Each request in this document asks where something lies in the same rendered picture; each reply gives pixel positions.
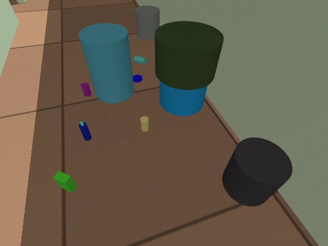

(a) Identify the potted plant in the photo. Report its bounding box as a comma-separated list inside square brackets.
[155, 21, 224, 116]

